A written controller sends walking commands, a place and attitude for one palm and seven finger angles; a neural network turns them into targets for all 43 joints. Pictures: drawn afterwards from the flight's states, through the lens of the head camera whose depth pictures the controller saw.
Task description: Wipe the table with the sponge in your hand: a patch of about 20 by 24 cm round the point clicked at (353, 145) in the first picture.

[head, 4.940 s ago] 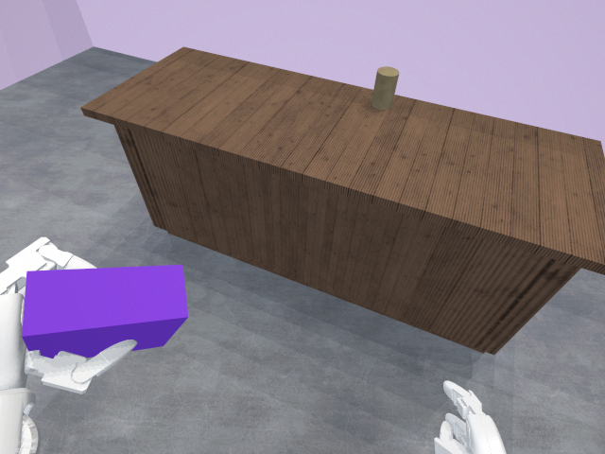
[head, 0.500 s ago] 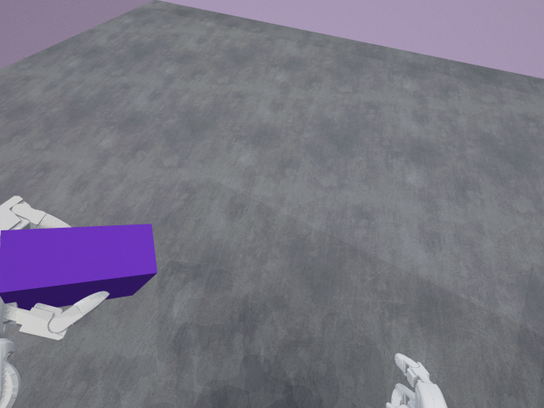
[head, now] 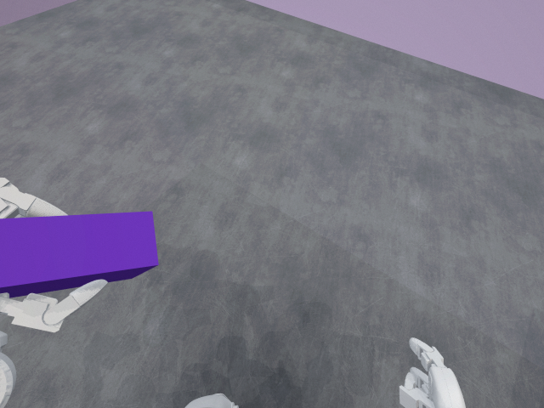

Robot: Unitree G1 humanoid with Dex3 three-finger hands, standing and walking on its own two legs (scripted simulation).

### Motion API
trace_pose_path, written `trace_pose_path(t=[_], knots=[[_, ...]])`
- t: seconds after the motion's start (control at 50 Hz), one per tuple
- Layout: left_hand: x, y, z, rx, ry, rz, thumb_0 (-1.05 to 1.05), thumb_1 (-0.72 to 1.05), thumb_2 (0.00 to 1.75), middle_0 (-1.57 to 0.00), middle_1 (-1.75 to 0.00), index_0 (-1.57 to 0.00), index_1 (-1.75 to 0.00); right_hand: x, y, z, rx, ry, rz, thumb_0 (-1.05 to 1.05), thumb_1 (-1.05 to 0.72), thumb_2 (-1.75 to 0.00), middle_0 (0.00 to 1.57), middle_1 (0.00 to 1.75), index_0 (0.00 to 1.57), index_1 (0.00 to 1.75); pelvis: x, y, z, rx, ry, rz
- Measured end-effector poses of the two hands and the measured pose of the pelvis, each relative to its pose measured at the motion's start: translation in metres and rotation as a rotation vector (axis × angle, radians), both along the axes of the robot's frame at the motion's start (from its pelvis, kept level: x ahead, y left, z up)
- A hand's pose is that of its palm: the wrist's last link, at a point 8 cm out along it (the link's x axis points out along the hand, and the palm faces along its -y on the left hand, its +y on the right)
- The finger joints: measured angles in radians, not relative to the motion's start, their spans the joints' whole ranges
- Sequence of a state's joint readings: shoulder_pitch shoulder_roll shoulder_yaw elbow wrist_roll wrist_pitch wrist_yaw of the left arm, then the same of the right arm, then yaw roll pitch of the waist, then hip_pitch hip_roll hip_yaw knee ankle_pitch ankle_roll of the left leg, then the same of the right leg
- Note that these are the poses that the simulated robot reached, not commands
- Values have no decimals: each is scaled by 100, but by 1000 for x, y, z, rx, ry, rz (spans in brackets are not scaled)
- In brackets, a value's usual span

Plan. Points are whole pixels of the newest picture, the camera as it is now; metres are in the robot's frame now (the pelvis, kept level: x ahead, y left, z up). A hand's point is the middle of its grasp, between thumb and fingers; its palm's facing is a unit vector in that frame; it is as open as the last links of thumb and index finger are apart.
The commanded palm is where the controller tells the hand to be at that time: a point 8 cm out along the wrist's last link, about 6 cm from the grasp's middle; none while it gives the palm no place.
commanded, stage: walk around to get in front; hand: left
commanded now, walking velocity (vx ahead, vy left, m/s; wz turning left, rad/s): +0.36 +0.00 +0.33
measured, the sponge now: (99, 253) +0.24 +0.20 +0.17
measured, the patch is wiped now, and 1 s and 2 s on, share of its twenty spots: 0.00 0.00 0.00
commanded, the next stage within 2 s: turn to face it in 0.58 s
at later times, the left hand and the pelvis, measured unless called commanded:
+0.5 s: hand (108, 213) +0.29 +0.20 +0.18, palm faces +0.55 -0.74 -0.39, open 9.8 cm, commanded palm +0.21 +0.24 +0.20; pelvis +0.12 -0.07 +0.02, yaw +13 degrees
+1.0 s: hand (91, 160) +0.33 +0.22 +0.22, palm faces +0.63 -0.63 -0.45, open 9.8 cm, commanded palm +0.28 +0.26 +0.20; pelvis +0.21 -0.06 +0.02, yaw +16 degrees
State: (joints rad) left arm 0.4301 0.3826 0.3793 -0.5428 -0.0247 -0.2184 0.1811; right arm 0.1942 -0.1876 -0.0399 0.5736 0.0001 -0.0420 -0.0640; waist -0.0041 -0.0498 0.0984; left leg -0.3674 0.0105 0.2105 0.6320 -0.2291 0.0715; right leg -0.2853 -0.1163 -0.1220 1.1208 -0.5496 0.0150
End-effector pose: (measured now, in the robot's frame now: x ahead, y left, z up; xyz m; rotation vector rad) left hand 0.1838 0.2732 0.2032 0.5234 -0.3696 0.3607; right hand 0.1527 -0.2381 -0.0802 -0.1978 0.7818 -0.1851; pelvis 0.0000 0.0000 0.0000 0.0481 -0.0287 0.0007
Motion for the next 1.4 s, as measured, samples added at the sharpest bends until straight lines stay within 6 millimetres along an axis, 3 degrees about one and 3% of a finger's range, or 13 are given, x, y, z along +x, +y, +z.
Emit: trace_pose_path(t=[0.08, 0.2, 0.28, 0.4, 0.48, 0.58, 0.72, 0.82, 0.98, 1.08, 1.18, 1.26, 1.4], knots=[[21, 0, 5, 8, 12, -13, 0, -46, 99, -80, -133, -79, -133, 28, 30, 7, 79, -19, 69, 2, -90, -90, 20, 30, 20, 30, 14, -8, 8, -24, 1, 41], [11, -17, 36, 73, 4, 6, 0, -46, 99, -80, -133, -79, -133, 61, 41, 15, 136, -29, 145, 2, -90, -90, 20, 30, 20, 30, 43, -22, 22, -61, 28, 67], [10, -22, 33, 75, 38, 112, 0, -46, 99, -80, -133, -79, -133, 85, 27, 6, 135, -5, 186, 1, -90, -90, 20, 30, 20, 30, 68, -39, 22, -68, 29, 97], [32, -32, -6, -66, 64, 257, 0, -46, 99, -79, -133, -79, -133, 133, -16, -15, 50, 36, 254, 2, -90, -90, 20, 30, 20, 30, 97, -63, 7, -42, -4, 191], [50, -41, -12, -114, 110, 243, 0, -46, 99, -79, -133, -79, -133, 165, -37, 2, -18, 36, 259, 2, -90, -90, 20, 30, 20, 30, 114, -65, 16, -22, -9, 217], [68, -38, 12, -18, 84, 189, 0, -46, 99, -79, -133, -79, -133, 202, -40, 29, -77, -2, 264, 2, -90, -90, 20, 30, 20, 30, 135, -62, 23, -8, 12, 259], [77, -1, 21, 87, -44, 222, 0, -47, 100, -79, -133, -78, -133, 250, -1, 21, -83, -73, 273, 2, -90, -90, 19, 30, 19, 30, 164, -33, -2, -26, 12, 298], [85, 18, 10, 56, 10, 295, 0, -47, 100, -79, -133, -78, -134, 258, 48, 12, 49, -23, 351, 2, -90, -90, 19, 30, 19, 30, 179, -37, 6, -36, 6, 323], [91, -23, 28, 28, 23, 301, 0, -47, 100, -79, -134, -78, -134, 268, 78, 12, 177, -40, 471, 2, -90, -90, 20, 30, 20, 30, 202, -54, 17, -37, 4, 290], [117, -44, 21, 66, 46, 329, 0, -47, 100, -79, -134, -78, -134, 289, 49, -4, 218, -93, 447, 2, -90, -90, 20, 30, 20, 30, 216, -79, 3, -25, -13, 234], [156, -68, -2, -48, 110, 282, 0, -47, 100, -79, -134, -78, -134, 294, -16, -4, 147, -76, 355, 2, -90, -90, 20, 30, 20, 30, 213, -101, 7, 11, -7, 184], [177, -101, -4, -57, 155, 151, 0, -47, 100, -79, -134, -78, -134, 279, -74, 10, 73, -66, 241, 2, -90, -90, 20, 30, 20, 30, 209, -114, 15, 24, 12, 135], [183, -135, 33, 86, 83, -15, 0, -47, 100, -79, -134, -78, -134, 230, -151, 17, -14, 0, 68, 2, -90, -90, 19, 30, 19, 30, 200, -129, 19, 23, 41, 52]])
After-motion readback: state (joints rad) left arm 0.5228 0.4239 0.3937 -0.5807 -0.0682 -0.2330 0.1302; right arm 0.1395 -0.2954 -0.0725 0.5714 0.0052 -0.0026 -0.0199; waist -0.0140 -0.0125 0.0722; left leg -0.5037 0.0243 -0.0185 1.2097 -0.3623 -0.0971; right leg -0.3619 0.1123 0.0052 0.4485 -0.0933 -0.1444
